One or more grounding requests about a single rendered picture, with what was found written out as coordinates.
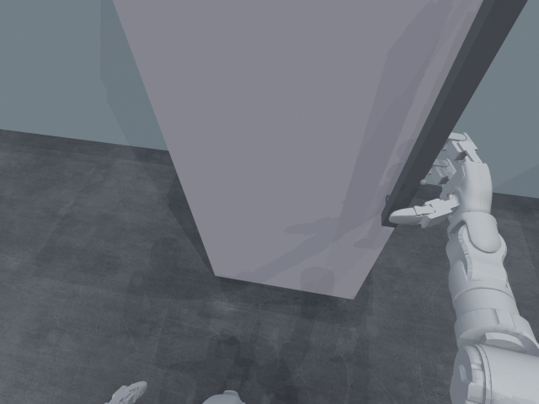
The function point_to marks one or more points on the right robot upper arm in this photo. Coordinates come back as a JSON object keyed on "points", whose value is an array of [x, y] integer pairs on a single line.
{"points": [[488, 375]]}

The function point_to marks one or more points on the right robot hand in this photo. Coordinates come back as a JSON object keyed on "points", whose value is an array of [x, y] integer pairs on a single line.
{"points": [[470, 184]]}

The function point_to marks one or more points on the handle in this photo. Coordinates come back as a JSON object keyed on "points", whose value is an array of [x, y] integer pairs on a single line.
{"points": [[489, 29]]}

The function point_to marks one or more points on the left robot hand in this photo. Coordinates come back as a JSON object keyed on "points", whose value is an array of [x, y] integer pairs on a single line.
{"points": [[129, 394]]}

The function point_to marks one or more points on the robot left shin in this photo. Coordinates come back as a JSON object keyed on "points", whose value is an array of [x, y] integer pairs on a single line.
{"points": [[233, 393]]}

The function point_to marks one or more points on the right robot forearm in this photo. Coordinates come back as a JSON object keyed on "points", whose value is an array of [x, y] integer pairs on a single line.
{"points": [[486, 311]]}

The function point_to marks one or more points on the fridge door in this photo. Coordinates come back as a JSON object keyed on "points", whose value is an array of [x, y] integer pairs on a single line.
{"points": [[289, 122]]}

